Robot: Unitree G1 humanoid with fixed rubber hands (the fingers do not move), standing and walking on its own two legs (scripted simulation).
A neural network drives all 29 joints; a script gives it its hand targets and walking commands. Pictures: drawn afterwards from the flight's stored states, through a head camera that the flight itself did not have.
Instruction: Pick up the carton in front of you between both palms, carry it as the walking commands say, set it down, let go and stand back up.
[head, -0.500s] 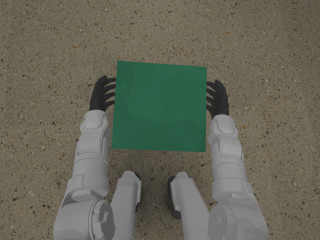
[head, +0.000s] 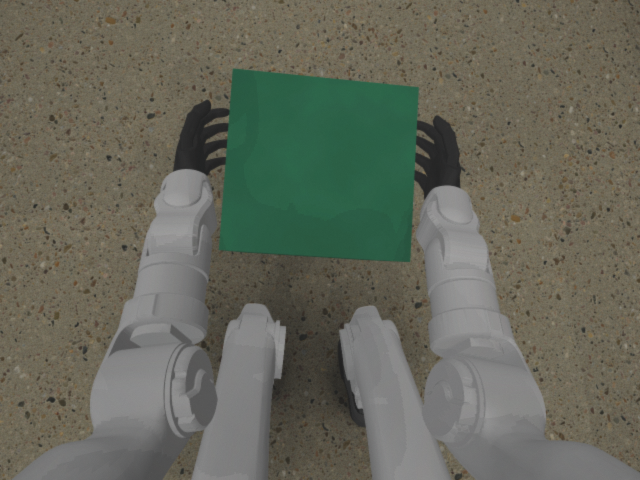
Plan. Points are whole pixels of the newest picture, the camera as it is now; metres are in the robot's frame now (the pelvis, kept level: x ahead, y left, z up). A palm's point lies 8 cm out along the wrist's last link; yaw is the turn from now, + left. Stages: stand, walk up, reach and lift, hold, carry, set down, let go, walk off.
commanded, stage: set down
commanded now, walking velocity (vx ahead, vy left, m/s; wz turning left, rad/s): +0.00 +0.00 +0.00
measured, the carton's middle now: (314, 186) +0.46 +0.01 -0.18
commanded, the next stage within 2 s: none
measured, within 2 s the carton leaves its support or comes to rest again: rests again in 1.08 s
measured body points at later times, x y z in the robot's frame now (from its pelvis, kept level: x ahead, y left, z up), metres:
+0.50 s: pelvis -0.03 +0.00 -0.12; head +0.31 +0.02 +0.19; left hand +0.50 +0.16 -0.27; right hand +0.48 -0.14 -0.26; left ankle +0.09 +0.11 -0.50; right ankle +0.08 -0.12 -0.50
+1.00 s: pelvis -0.02 +0.00 -0.16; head +0.31 +0.01 +0.13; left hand +0.50 +0.16 -0.32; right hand +0.48 -0.14 -0.32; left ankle +0.09 +0.11 -0.50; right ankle +0.08 -0.12 -0.50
